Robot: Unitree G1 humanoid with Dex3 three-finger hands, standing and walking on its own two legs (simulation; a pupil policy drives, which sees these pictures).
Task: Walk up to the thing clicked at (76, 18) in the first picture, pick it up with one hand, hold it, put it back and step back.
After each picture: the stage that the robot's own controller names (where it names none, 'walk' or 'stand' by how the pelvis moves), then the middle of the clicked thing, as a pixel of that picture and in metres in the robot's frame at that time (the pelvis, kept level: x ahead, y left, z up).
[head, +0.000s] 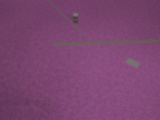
stand; (75, 18) +1.82 +0.10 -0.72
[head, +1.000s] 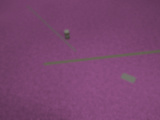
walk; (67, 34) +1.67 +0.29 -0.71
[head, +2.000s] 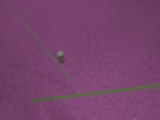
walk; (61, 57) +1.12 +0.34 -0.72
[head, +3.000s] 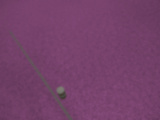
walk; (61, 93) +0.71 +0.29 -0.72
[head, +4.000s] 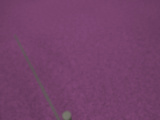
walk; (67, 118) +0.49 +0.19 -0.71
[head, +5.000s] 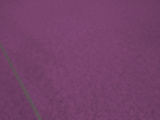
stand; out of the picture +0.38 +0.21 -0.71
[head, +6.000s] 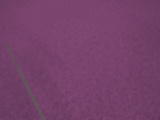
stand; out of the picture +0.36 +0.19 -0.72
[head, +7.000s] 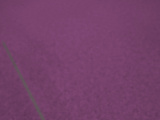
stand; out of the picture +0.38 +0.19 -0.73
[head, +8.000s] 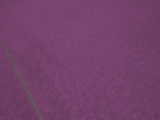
stand; out of the picture +0.37 +0.20 -0.73
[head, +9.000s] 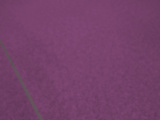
stand; out of the picture +0.36 +0.20 -0.73
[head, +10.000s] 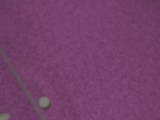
go down; (45, 103) +0.40 +0.20 -0.61
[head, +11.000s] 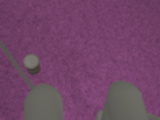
go down; (32, 65) +0.46 +0.22 -0.32
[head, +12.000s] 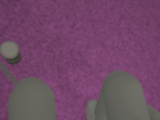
close in; (11, 53) +0.45 +0.23 -0.28
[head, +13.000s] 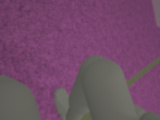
close; out of the picture +0.44 +0.27 -0.22
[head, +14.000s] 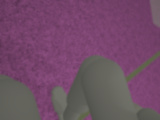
close; out of the picture +0.43 +0.28 -0.23
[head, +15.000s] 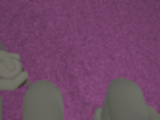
lift; (13, 74) +0.34 +0.24 -0.10
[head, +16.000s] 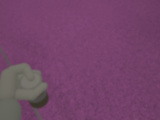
hold; (35, 90) +0.32 +0.17 +0.03
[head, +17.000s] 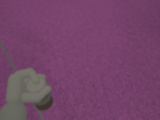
hold; (40, 94) +0.32 +0.17 -0.02
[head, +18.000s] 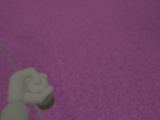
crouch; (41, 93) +0.32 +0.16 -0.01
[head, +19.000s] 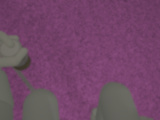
crouch; (16, 55) +0.43 +0.21 -0.13
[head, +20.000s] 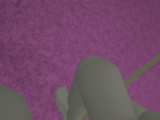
lower; out of the picture +0.44 +0.27 -0.23
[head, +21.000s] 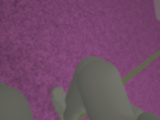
lower; out of the picture +0.43 +0.28 -0.23
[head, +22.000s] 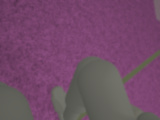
lower; out of the picture +0.44 +0.28 -0.23
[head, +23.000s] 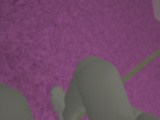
lower; out of the picture +0.44 +0.28 -0.24
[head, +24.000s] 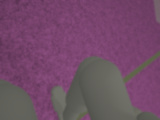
draw back; out of the picture +0.43 +0.26 -0.24
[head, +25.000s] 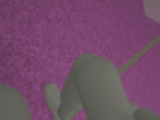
withdraw; out of the picture +0.42 +0.27 -0.23
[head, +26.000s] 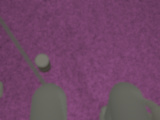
walk; (43, 63) +0.45 +0.20 -0.37
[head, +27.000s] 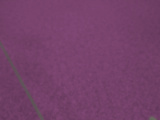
stand; out of the picture +0.37 +0.16 -0.66
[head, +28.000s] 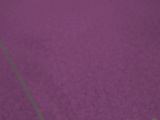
stand; out of the picture +0.38 +0.18 -0.67
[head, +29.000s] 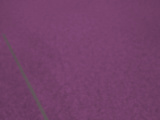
stand; out of the picture +0.38 +0.17 -0.70
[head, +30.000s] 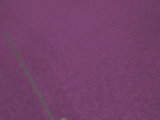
walk; out of the picture +0.40 +0.17 -0.72
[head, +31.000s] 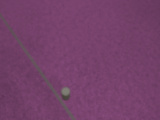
walk; (65, 93) +0.57 +0.09 -0.71
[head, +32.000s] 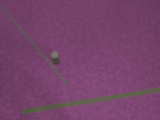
walk; (55, 58) +0.86 +0.27 -0.69
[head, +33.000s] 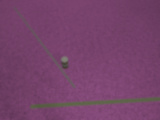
stand; (64, 62) +1.02 +0.19 -0.71
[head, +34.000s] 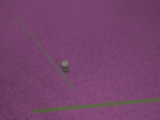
stand; (65, 67) +1.02 +0.20 -0.73
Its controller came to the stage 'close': yes
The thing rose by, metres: 0.70
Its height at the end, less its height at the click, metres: +0.00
